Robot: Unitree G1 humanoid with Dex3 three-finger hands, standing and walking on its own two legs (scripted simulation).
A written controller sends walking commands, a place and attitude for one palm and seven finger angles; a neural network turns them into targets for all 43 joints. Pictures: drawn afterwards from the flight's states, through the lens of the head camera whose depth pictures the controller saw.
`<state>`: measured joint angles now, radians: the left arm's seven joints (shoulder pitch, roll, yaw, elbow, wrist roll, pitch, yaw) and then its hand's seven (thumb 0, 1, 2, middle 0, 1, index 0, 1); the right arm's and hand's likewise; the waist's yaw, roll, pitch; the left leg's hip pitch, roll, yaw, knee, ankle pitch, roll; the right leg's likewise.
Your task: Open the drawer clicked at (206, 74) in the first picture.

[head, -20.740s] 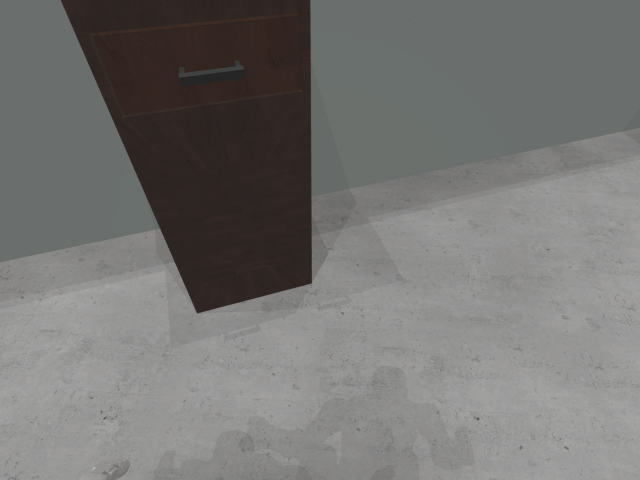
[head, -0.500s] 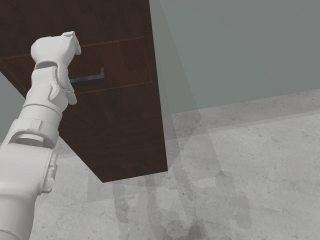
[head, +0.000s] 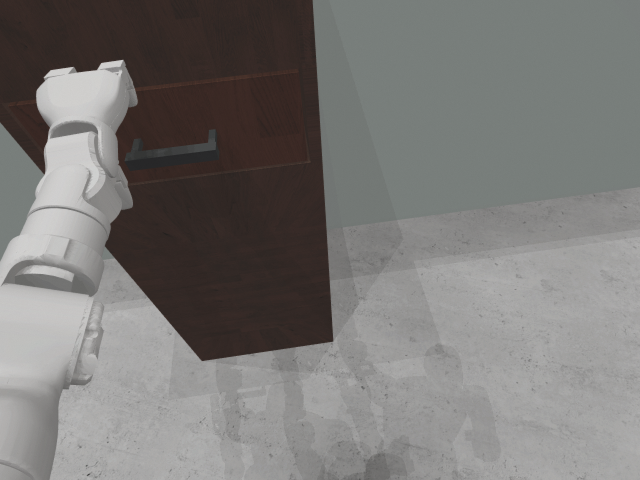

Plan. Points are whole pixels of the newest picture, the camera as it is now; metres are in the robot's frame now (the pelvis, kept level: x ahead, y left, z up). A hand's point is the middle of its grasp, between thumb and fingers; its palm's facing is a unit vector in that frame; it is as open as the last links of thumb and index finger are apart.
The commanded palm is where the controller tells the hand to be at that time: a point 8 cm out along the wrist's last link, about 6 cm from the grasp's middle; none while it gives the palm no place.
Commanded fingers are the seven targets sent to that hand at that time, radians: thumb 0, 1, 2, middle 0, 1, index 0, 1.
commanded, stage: lower the fingers behind the handle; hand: left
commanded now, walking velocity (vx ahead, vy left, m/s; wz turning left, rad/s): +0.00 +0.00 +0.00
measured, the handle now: (174, 148) +0.55 +0.21 +0.11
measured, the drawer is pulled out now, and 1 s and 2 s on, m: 0.00 0.00 0.00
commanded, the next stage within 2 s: lift the fingers back up to retry in 1.46 s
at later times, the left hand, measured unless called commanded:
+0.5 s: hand (138, 181) +0.47 +0.24 +0.12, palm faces +0.01 +0.03 -1.00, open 13.8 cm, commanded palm +0.45 +0.23 +0.17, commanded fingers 0.00 -0.50 0.30 -0.30 -1.20 -0.30 -1.20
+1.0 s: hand (150, 177) +0.48 +0.23 +0.11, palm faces +0.02 +0.05 -1.00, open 13.9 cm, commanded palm +0.46 +0.23 +0.14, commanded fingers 0.00 -0.50 0.30 -0.30 -1.20 -0.30 -1.20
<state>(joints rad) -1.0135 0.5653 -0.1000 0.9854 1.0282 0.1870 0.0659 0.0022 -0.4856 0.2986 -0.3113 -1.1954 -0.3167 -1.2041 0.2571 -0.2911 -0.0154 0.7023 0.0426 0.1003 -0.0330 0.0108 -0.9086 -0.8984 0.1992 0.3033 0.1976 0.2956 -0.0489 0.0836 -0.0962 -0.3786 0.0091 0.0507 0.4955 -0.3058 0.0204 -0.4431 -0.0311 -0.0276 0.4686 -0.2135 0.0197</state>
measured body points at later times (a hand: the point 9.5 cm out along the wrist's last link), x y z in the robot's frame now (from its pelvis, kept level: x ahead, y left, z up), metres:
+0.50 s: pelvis +0.00 +0.00 -0.01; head +0.05 -0.02 +0.44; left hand +0.46 +0.24 +0.18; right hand +0.08 -0.26 -0.14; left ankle -0.05 +0.10 -0.74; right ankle +0.00 -0.14 -0.74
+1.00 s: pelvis -0.01 -0.01 -0.01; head +0.06 -0.02 +0.44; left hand +0.48 +0.23 +0.17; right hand +0.04 -0.28 -0.14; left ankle -0.05 +0.10 -0.74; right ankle +0.00 -0.14 -0.74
